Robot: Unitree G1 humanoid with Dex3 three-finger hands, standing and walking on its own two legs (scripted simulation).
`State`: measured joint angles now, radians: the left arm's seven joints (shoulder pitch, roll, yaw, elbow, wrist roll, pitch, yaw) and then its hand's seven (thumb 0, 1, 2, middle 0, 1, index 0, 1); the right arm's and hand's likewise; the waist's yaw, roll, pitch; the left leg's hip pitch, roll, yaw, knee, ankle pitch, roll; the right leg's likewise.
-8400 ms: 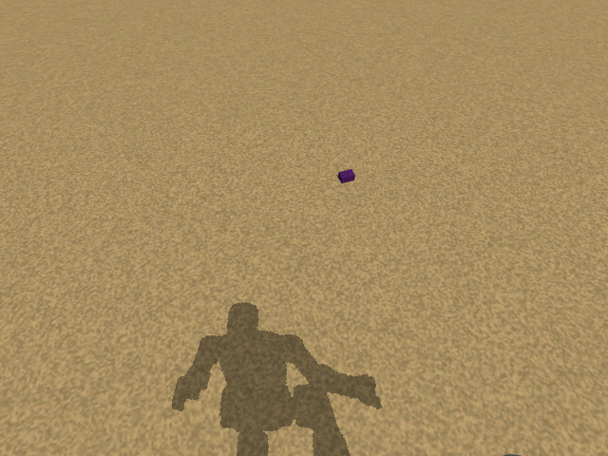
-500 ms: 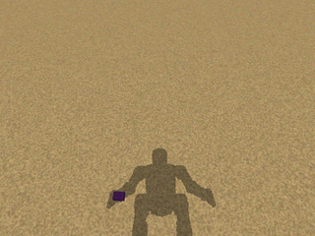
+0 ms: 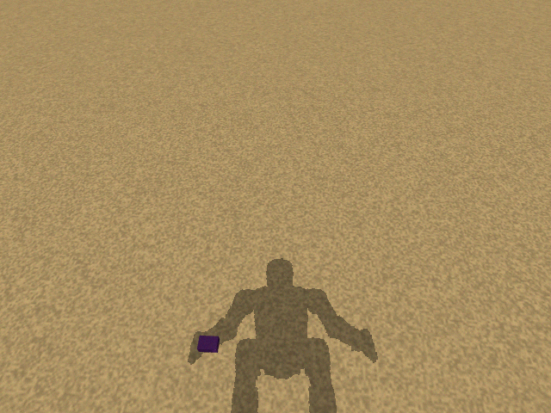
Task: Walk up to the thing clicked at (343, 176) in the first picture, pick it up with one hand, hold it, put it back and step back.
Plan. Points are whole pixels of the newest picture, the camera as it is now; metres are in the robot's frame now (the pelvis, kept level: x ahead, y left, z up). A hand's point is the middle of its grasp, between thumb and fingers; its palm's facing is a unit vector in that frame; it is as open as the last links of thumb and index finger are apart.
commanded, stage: stand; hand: left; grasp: from above
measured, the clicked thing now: (208, 344) +0.42 +0.27 -0.76
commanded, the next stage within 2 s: rise first in 0.74 s
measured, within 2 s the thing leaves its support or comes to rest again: neither
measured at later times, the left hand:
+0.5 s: hand out of the picture +0.07 +0.25 -0.16, palm faces -0.03 -0.94 -0.34, open 7.4 cm
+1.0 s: hand out of the picture +0.12 +0.25 -0.16, palm faces +0.02 -0.95 -0.32, open 7.9 cm
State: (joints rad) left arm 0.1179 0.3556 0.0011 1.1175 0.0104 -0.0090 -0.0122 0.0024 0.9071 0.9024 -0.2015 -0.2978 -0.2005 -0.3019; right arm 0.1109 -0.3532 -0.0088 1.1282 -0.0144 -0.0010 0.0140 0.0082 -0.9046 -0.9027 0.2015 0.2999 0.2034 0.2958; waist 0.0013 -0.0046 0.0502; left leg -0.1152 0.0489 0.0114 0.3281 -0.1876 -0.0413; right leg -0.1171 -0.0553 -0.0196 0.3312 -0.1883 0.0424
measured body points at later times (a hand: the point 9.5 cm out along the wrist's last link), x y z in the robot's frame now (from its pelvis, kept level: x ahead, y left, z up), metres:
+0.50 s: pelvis +0.00 +0.00 +0.00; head +0.01 +0.00 +0.45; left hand +0.07 +0.30 -0.13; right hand +0.07 -0.30 -0.13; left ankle -0.01 +0.14 -0.75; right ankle -0.01 -0.15 -0.75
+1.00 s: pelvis -0.01 +0.00 -0.01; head +0.04 +0.00 +0.44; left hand +0.12 +0.30 -0.14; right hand +0.08 -0.28 -0.13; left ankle -0.01 +0.15 -0.75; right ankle -0.01 -0.15 -0.75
